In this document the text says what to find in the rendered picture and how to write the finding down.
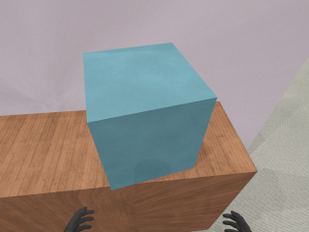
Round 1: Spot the left robot hand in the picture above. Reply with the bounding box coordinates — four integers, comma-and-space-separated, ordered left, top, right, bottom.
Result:
64, 206, 95, 232

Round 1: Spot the carton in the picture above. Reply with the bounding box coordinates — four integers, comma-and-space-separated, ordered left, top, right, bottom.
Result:
83, 43, 217, 190

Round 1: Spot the pedestal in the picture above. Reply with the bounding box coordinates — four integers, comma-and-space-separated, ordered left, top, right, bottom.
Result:
0, 101, 258, 232

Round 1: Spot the right robot hand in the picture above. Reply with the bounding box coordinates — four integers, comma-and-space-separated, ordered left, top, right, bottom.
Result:
222, 211, 252, 232

